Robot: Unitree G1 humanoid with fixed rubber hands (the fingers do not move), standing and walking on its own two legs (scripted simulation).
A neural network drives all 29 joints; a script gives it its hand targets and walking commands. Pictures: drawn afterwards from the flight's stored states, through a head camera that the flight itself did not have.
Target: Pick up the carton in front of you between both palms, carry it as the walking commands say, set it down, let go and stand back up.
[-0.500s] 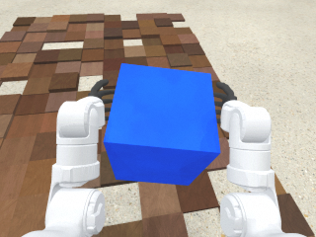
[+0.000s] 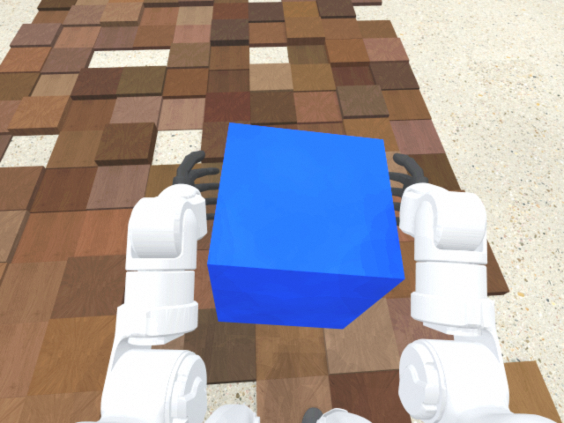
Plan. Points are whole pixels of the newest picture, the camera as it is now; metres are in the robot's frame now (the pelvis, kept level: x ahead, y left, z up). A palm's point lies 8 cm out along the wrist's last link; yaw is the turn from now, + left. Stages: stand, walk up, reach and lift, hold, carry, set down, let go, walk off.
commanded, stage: carry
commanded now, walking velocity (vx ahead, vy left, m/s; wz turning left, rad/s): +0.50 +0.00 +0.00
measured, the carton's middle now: (293, 238) +0.37 +0.01 +0.00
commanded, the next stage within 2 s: none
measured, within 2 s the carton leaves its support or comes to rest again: neither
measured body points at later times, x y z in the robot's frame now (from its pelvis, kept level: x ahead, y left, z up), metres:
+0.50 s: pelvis +0.30 +0.05 +0.01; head +0.35 +0.05 +0.45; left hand +0.70 +0.17 +0.10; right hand +0.67 -0.13 +0.10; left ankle +0.32 +0.13 -0.73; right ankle +0.33 -0.07 -0.67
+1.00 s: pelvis +0.58 +0.00 -0.01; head +0.63 -0.01 +0.44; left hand +0.97 +0.17 +0.15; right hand +0.99 -0.13 +0.14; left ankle +0.67 +0.14 -0.69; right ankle +0.53 -0.07 -0.75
